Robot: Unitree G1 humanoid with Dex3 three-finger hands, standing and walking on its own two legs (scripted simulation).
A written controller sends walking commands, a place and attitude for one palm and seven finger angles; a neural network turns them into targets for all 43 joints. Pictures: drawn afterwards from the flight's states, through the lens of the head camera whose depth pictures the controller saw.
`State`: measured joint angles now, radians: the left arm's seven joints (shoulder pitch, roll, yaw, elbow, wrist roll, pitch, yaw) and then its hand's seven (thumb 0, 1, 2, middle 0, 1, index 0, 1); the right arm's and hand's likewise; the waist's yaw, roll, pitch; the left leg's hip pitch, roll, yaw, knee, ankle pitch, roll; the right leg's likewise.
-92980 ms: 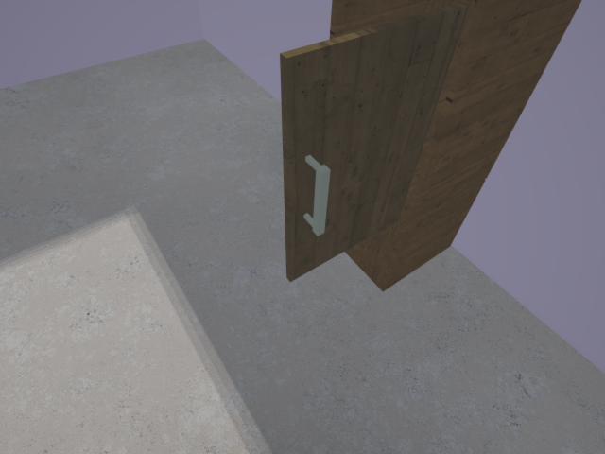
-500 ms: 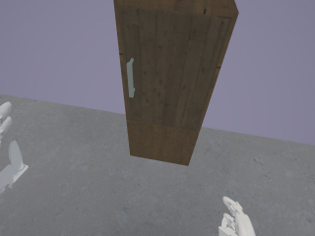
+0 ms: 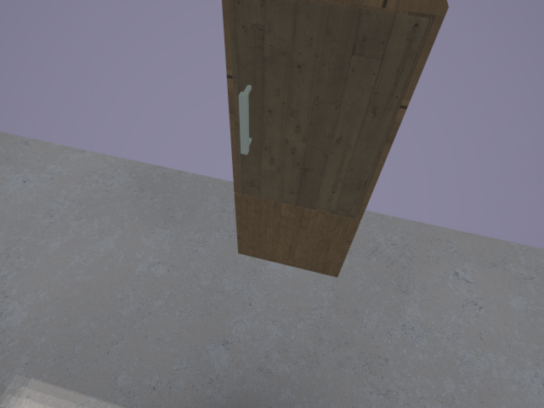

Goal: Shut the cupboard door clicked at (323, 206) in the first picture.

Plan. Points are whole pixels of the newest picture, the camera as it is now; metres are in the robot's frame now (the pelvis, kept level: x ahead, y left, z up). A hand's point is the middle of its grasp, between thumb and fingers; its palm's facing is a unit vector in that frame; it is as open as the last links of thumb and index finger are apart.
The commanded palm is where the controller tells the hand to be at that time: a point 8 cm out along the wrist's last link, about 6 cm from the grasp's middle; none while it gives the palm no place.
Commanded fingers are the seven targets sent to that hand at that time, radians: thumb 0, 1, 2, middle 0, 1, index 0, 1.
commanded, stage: let the arm hang, fingers relaxed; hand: left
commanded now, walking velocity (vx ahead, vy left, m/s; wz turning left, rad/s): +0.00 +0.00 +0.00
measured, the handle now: (246, 121) +0.77 +0.11 -0.03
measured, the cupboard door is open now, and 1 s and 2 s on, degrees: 0 0 0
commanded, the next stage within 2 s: look to check the result in 0.60 s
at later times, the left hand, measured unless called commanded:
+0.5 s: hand out of the picture -0.03 +0.13 -0.18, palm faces +0.04 -0.99 -0.12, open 7.4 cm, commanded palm none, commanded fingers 0.00 0.90 0.90 -0.20 -0.30 -0.20 -0.30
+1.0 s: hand out of the picture -0.04 +0.15 -0.17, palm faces +0.04 -0.99 -0.17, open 7.4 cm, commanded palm none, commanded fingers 0.00 0.90 0.90 -0.20 -0.30 -0.20 -0.30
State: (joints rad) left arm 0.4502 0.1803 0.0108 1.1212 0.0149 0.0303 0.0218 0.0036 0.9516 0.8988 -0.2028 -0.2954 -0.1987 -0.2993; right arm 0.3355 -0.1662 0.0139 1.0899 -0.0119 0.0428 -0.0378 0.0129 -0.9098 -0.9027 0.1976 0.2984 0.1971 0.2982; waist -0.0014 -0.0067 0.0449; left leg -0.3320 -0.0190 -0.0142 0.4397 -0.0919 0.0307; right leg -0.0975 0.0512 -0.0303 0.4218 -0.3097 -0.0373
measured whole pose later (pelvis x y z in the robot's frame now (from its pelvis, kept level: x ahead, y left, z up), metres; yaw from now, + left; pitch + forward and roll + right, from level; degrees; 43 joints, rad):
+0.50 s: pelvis +0.01 +0.00 +0.00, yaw +0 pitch -2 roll +0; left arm 0.38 0.07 0.00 1.13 0.02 -0.01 0.04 0.00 0.90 0.90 -0.20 -0.30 -0.20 -0.30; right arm 0.34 -0.10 0.01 1.14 -0.01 0.02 -0.04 0.01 -0.91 -0.90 0.20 0.30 0.20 0.30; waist -0.02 0.00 -0.01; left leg -0.29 -0.03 0.00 0.43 -0.10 0.03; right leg -0.07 0.04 -0.02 0.44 -0.33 -0.04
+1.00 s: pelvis +0.02 +0.00 +0.00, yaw -1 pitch -2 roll +0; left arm 0.39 0.11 0.00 1.15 0.01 0.00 0.05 0.00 0.91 0.90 -0.20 -0.30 -0.20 -0.30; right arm 0.29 -0.12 0.01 1.14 -0.01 0.02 -0.05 0.01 -0.92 -0.90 0.20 0.30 0.20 0.30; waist -0.01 0.00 0.04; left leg -0.26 -0.03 0.01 0.42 -0.12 0.03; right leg -0.04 0.03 -0.01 0.40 -0.33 -0.03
